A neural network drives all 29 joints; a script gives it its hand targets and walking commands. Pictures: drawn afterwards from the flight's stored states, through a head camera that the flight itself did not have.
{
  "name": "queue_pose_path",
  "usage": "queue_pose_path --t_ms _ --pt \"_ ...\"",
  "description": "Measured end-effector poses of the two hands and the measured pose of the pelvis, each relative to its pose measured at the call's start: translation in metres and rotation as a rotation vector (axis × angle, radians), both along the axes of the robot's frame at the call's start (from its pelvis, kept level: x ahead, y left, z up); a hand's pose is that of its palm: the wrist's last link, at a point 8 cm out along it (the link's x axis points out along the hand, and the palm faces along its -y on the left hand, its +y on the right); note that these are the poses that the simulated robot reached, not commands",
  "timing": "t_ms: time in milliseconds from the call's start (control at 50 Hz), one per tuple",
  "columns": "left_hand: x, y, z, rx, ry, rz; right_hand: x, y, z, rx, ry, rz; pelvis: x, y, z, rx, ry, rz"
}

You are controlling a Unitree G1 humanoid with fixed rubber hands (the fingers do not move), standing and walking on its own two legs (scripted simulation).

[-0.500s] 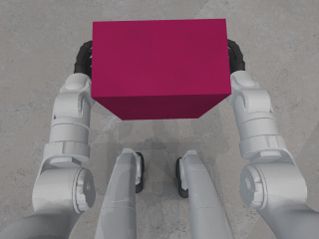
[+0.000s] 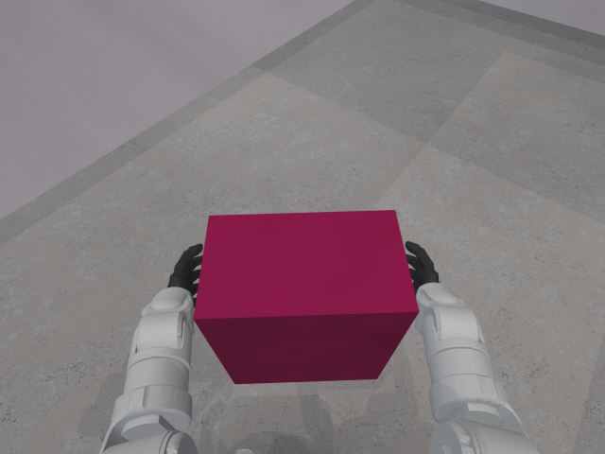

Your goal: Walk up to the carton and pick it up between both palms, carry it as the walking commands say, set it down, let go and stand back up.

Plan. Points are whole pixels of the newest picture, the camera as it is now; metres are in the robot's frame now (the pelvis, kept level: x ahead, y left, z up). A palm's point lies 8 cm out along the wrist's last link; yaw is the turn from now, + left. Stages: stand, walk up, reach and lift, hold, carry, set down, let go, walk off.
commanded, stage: reach and lift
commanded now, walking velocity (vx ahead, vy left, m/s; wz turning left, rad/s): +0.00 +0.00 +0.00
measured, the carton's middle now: (304, 308) +0.35 +0.02 -0.07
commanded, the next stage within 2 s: hold in 1.68 s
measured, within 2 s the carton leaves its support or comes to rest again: neither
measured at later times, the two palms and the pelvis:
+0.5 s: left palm (166, 296) +0.31 +0.19 +0.06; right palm (446, 294) +0.32 -0.16 +0.06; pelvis +0.02 +0.00 +0.03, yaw +0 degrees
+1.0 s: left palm (165, 281) +0.32 +0.18 +0.08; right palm (454, 291) +0.31 -0.16 +0.07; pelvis +0.01 +0.01 +0.03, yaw +0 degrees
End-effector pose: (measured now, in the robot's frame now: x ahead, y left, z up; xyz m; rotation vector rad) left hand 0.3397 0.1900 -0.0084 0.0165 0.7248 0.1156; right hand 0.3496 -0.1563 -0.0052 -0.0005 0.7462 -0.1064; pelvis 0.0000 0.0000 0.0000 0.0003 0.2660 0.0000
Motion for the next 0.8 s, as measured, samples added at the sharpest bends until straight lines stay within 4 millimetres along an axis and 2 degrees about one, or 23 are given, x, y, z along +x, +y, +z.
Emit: queue_pose_path --t_ms 120,260,400,600,700,800 --pt "-0.009 -0.002 0.013 -0.005 0.005 -0.004 -0.012 -0.002 0.014 0.003 0.002 -0.017 0.026 0.001 0.017 -0.003 -0.041 -0.004" --pt "-0.011 -0.001 0.036 0.001 -0.017 0.002 -0.015 -0.001 0.035 0.020 -0.021 -0.027 0.033 0.005 0.027 -0.009 -0.113 -0.003" --pt "-0.020 -0.002 0.054 -0.005 -0.041 0.010 -0.023 -0.001 0.054 0.026 -0.045 -0.030 0.027 0.006 0.033 -0.011 -0.183 -0.002" --pt "-0.039 -0.004 0.072 -0.010 -0.054 0.015 -0.046 -0.004 0.067 0.030 -0.058 -0.031 0.009 0.005 0.034 -0.011 -0.258 -0.002" --pt "-0.039 -0.006 0.081 -0.012 -0.059 0.011 -0.052 -0.005 0.071 0.015 -0.063 -0.022 0.001 0.006 0.033 -0.012 -0.269 -0.002" --pt "-0.035 -0.006 0.088 -0.011 -0.068 0.010 -0.049 -0.006 0.077 0.009 -0.072 -0.017 -0.001 0.007 0.033 -0.012 -0.273 -0.002"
